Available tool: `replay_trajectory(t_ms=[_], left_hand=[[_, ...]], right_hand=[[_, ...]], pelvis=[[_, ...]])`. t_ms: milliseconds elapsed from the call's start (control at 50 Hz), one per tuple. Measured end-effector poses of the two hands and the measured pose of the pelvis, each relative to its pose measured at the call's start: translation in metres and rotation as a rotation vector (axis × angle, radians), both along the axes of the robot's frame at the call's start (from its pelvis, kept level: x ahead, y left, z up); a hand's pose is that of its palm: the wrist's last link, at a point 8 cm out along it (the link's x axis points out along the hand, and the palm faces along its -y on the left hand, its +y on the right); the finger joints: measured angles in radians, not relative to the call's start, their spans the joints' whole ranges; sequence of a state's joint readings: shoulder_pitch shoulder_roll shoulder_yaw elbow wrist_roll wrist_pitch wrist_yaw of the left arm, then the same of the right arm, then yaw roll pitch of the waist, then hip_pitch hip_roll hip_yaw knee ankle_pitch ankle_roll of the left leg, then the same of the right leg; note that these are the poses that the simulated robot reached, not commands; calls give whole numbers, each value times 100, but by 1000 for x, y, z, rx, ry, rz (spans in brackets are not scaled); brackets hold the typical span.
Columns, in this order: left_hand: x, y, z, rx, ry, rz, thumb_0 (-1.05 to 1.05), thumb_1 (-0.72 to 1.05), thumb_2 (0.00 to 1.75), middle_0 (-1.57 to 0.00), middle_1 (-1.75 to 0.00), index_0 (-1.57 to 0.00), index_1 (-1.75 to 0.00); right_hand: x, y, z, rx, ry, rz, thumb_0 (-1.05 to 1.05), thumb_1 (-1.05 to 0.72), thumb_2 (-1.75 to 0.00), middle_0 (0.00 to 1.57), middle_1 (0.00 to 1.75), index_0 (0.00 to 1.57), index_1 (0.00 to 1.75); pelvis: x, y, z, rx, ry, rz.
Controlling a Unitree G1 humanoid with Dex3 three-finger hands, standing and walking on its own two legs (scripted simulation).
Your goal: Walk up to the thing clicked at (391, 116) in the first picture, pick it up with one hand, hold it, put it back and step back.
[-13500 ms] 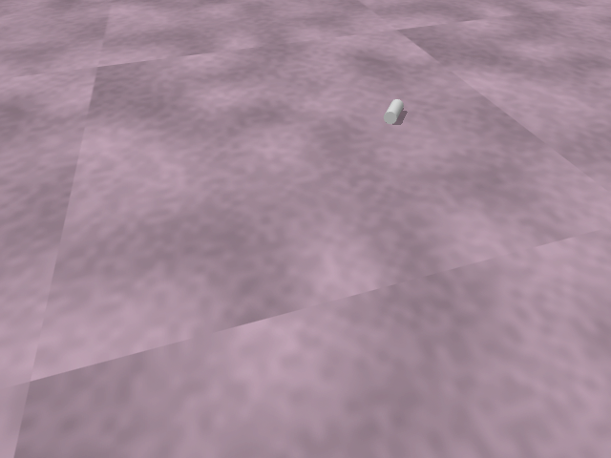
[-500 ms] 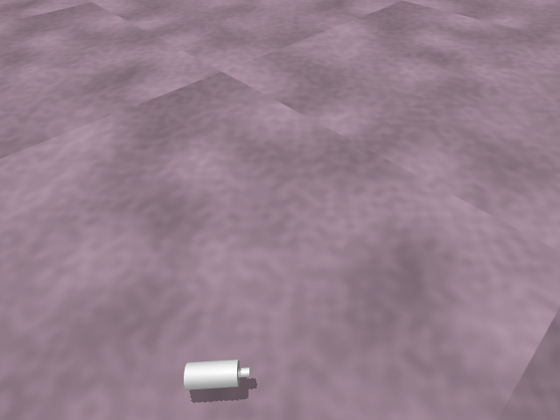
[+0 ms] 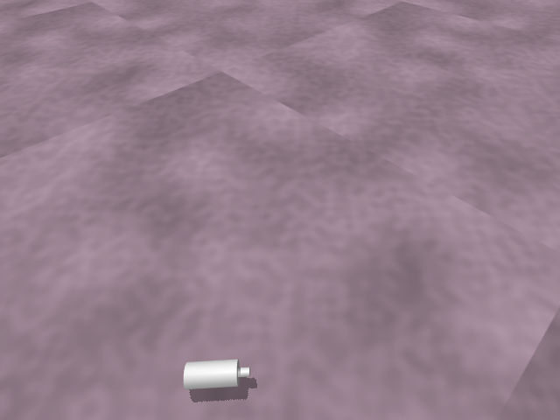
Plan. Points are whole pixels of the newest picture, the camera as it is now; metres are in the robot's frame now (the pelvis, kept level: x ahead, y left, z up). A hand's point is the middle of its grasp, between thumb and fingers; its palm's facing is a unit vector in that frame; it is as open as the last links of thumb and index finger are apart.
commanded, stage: stand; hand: left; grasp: from above
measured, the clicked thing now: (218, 373) +0.45 +0.24 -0.74
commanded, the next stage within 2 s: rise first in 0.16 s
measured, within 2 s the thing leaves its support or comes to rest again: neither
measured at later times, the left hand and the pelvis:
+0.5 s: hand out of the picture +0.14 +0.25 -0.17, palm faces -0.02 -0.94 -0.34, open 9.1 cm; pelvis -0.02 +0.00 -0.02, yaw +2 degrees
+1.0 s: hand out of the picture +0.11 +0.26 -0.22, palm faces -0.15 -0.89 -0.44, open 14.0 cm; pelvis -0.01 +0.01 -0.08, yaw +3 degrees
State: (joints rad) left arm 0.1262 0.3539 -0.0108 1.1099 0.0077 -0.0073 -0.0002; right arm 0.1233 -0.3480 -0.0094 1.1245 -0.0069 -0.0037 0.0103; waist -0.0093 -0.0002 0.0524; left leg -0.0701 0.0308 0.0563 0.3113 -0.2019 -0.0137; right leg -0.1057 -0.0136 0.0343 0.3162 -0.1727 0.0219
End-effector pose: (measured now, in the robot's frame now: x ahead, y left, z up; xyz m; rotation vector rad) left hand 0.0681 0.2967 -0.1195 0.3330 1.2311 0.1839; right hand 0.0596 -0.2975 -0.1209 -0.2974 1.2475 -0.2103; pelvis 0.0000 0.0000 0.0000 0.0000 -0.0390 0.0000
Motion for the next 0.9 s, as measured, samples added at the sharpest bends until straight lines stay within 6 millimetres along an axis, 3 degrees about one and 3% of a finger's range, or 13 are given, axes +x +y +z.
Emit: replay_trajectory(t_ms=[280, 360, 460, 520, 720, 900], left_hand=[[-2, 1, 0, 1, 5, 0, 0, 90, 90, -21, -30, -21, -30], [21, -3, -1, -10, -96, 46, 1, 83, 92, -20, -37, -19, -37], [54, -1, -11, -18, -134, 0, 1, 60, 95, -15, -60, -15, -60], [62, 1, -11, 0, -145, -38, 0, 41, 97, -10, -77, -11, -75], [48, 8, -29, 47, -79, -70, 0, -22, 100, -5, -103, -6, -102], [40, 9, -49, 76, -95, -127, 0, -48, 100, -6, -107, -6, -107]], right_hand=[[-1, 0, 0, -1, -1, 0, 1, -90, -90, 20, 30, 20, 30], [7, 10, 0, 5, -88, 21, 1, -92, -91, 20, 30, 20, 30], [14, 28, -8, 34, -149, 34, 1, -93, -91, 20, 30, 20, 30], [17, 37, -11, 56, -181, 22, 1, -92, -91, 20, 30, 20, 30], [45, 52, -21, 74, -296, 67, 1, -89, -90, 20, 30, 20, 30], [78, 56, -34, 47, -392, 116, 1, -88, -90, 20, 30, 20, 30]], pelvis=[[-1, 0, 0, 0, 0, -1], [-8, 0, -5, -3, 48, 27], [-17, -1, -17, -6, 127, 33], [-16, 0, -21, -8, 147, 32], [-14, 6, -43, -20, 214, 41], [-15, 9, -71, -35, 279, 49]])
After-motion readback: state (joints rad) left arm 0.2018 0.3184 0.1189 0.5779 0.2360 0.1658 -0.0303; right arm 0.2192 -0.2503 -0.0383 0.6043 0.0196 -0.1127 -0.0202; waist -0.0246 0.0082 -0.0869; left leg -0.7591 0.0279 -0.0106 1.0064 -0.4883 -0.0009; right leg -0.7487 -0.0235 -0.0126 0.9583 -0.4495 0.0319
